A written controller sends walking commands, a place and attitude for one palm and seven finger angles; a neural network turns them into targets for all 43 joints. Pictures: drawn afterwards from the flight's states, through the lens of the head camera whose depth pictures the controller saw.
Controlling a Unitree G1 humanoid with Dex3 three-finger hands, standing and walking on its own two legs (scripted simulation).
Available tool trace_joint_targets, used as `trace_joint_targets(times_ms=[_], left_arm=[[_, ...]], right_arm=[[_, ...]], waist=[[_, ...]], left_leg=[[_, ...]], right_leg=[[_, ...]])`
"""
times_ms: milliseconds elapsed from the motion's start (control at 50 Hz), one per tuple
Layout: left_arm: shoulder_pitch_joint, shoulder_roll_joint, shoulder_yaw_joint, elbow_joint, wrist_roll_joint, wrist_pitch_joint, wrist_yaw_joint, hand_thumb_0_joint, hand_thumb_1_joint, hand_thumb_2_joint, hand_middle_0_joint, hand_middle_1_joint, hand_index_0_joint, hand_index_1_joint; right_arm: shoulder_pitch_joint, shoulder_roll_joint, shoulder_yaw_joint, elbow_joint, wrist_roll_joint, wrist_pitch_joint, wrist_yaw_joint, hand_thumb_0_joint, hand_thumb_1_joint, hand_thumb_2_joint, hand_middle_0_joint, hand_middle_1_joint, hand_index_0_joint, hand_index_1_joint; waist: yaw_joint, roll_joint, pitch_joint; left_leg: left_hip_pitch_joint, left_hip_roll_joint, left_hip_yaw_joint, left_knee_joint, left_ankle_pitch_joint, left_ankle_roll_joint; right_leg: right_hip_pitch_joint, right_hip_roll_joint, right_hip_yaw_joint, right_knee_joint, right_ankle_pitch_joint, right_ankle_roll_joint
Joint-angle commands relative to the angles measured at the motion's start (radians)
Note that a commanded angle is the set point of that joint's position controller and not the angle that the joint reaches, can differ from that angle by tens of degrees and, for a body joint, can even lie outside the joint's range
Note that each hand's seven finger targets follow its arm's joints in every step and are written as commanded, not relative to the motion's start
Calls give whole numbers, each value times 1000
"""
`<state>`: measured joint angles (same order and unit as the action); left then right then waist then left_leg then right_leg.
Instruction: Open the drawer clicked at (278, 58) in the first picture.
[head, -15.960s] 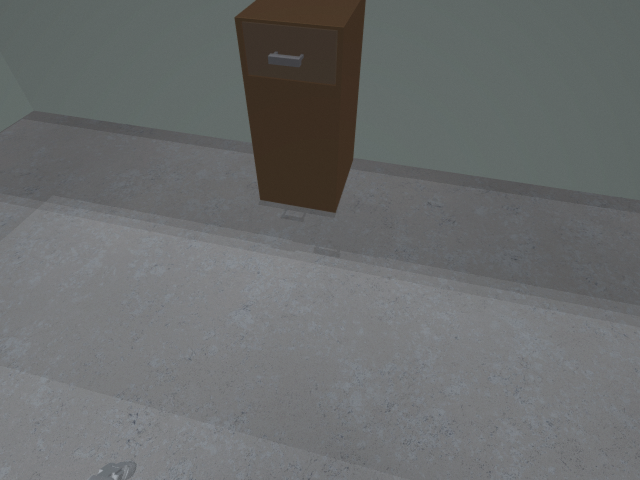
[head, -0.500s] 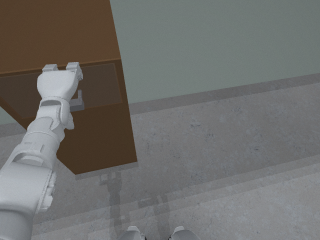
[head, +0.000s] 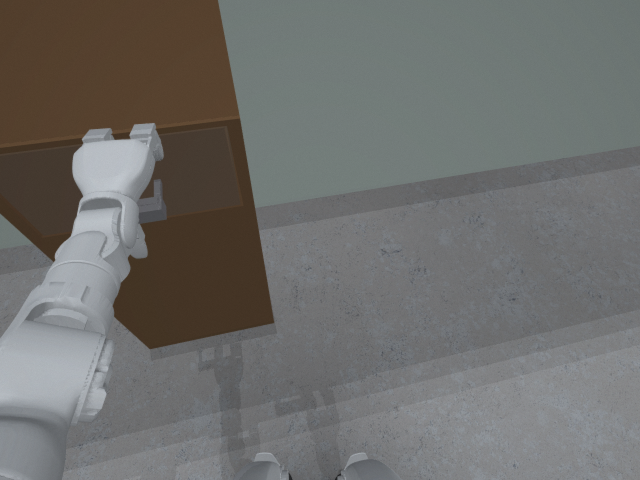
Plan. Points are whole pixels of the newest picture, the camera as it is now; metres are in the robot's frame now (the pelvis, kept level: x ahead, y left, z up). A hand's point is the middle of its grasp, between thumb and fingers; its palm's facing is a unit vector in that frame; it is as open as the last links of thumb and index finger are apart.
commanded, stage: move the hooked fingers above the handle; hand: left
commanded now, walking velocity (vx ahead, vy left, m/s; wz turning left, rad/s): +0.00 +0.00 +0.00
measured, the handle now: (125, 202) +0.52 +0.26 -0.02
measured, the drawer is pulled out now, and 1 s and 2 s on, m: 0.00 0.00 0.00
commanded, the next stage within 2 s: lower the fingers behind the handle in 1.20 s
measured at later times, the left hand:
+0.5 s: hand (131, 193) +0.49 +0.23 +0.04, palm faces +0.02 +0.01 -1.00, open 13.8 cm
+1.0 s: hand (132, 192) +0.49 +0.23 +0.05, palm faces +0.00 +0.01 -1.00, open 13.7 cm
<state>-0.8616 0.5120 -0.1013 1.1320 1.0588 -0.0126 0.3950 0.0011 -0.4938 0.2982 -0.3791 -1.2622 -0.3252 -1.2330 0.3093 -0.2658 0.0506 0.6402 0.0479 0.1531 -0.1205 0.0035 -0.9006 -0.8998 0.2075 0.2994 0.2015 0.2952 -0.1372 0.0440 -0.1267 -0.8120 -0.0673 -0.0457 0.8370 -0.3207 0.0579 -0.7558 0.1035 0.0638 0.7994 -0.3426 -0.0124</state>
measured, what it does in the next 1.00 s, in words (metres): stands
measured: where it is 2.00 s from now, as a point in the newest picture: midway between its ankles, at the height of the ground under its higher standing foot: outside the picture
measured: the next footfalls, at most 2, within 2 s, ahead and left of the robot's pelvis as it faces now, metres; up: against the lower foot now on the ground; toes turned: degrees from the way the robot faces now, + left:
none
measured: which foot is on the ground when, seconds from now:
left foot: down 0.00-1.00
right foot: down 0.00-1.00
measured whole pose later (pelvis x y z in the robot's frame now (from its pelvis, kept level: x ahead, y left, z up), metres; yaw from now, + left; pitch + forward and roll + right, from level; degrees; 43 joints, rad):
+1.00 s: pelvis +0.01 -0.01 +0.00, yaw +0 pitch +18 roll -2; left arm -0.84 0.53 -0.07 1.13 1.07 -0.05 0.38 0.00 -0.49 0.30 -0.38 -1.25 -0.33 -1.24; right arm 0.31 -0.27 0.04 0.64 0.05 0.15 -0.11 0.00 -0.90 -0.90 0.21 0.30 0.20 0.30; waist -0.13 0.05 -0.14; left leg -0.81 -0.06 -0.06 0.84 -0.33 0.04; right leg -0.75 0.11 0.05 0.80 -0.35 -0.03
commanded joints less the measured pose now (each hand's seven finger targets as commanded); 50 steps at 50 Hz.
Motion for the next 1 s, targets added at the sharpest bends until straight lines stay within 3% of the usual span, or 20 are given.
trace_joint_targets(times_ms=[0, 120, 260, 320, 360, 420, 440, 500, 520, 600, 780, 820, 980], left_arm=[[-392, 472, 138, -49, -29, 92, -15, 0, -500, 300, -300, -1200, -300, -1200], [-401, 472, 149, -66, -34, 75, -22, 0, -500, 300, -300, -1200, -300, -1200], [-349, 509, 187, -69, -38, 59, -17, 0, -500, 300, -300, -1200, -300, -1200], [-372, 488, 170, -76, -41, 55, -17, 0, -500, 300, -300, -1200, -300, -1200], [-350, 509, 186, -72, -36, 52, -13, 0, -500, 300, -300, -1200, -300, -1200], [-374, 485, 175, -74, -34, 54, -6, 0, -500, 300, -300, -1200, -300, -1200], [-359, 501, 186, -77, -33, 54, -4, 0, -500, 300, -300, -1200, -300, -1200], [-375, 484, 165, -72, -32, 62, -3, 0, -500, 300, -300, -1200, -300, -1200], [-380, 487, 172, -68, -34, 62, -3, 0, -500, 300, -300, -1200, -300, -1200], [-367, 483, 164, -60, -31, 72, -5, 0, -500, 300, -300, -1200, -300, -1200], [-391, 476, 155, -56, -19, 70, -18, 0, -500, 300, -300, -1200, -300, -1200], [-391, 477, 161, -55, -27, 66, -21, 0, -500, 300, -300, -1200, -300, -1200], [-378, 481, 166, -57, -23, 56, -22, 0, -500, 300, -300, -1200, -300, -1200]], right_arm=[[73, -160, -57, -78, -1, -21, -19, 0, -900, -900, 200, 300, 200, 300], [78, -157, -60, -75, -2, -22, -19, 0, -900, -900, 200, 300, 200, 300], [72, -160, -63, -78, -1, -21, -14, 0, -900, -900, 200, 300, 200, 300], [68, -158, -64, -77, 1, -22, -12, 0, -900, -900, 200, 300, 200, 300], [73, -163, -65, -76, -1, -21, -11, 0, -900, -900, 200, 300, 200, 300], [73, -160, -69, -69, -2, -21, -9, 0, -900, -900, 200, 300, 200, 300], [75, -163, -69, -71, -1, -21, -8, 0, -900, -900, 200, 300, 200, 300], [78, -161, -68, -70, -2, -20, -7, 0, -900, -900, 200, 300, 200, 300], [75, -160, -69, -67, -1, -19, -7, 0, -900, -900, 200, 300, 200, 300], [78, -160, -67, -67, -2, -17, -6, 0, -900, -900, 200, 300, 200, 300], [79, -160, -65, -68, -2, -15, -10, 0, -900, -900, 200, 300, 200, 300], [79, -159, -66, -68, -3, -17, -9, 0, -900, -900, 200, 300, 200, 300], [82, -160, -67, -74, -4, -19, -7, 0, -900, -900, 200, 300, 200, 300]], waist=[[22, -56, -276], [18, -65, -291], [43, -63, -300], [28, -67, -284], [42, -58, -295], [25, -67, -285], [37, -58, -305], [25, -57, -296], [21, -83, -290], [29, -50, -291], [14, -54, -275], [14, -80, -277], [20, -58, -280]], left_leg=[[90, 16, 39, -118, -88, 7], [90, 18, 38, -111, -57, 10], [68, 12, 44, -103, -47, 8], [66, 12, 44, -104, -54, 9], [64, 9, 46, -103, -55, 8], [82, 14, 40, -104, -43, 10], [79, 11, 44, -103, -36, 9], [75, 10, 45, -103, -51, 8], [77, 12, 43, -101, -42, 10], [78, 8, 47, -105, -35, 8], [83, 13, 41, -105, -48, 9], [75, 13, 42, -104, -43, 12], [62, 8, 45, -100, -60, 10]], right_leg=[[182, -49, -12, -172, -82, -9], [202, -49, -10, -169, -46, -9], [232, -52, 1, -168, -29, -7], [224, -52, 2, -175, -34, -7], [225, -52, 1, -168, -40, -7], [208, -49, -5, -169, -28, -8], [222, -51, -3, -165, -20, -6], [215, -51, -4, -169, -32, -5], [220, -51, -3, -172, -22, -5], [226, -52, -1, -171, -10, -4], [196, -51, -6, -171, -29, -4], [222, -51, 0, -176, -18, -4], [214, -53, 3, -175, -37, -2]])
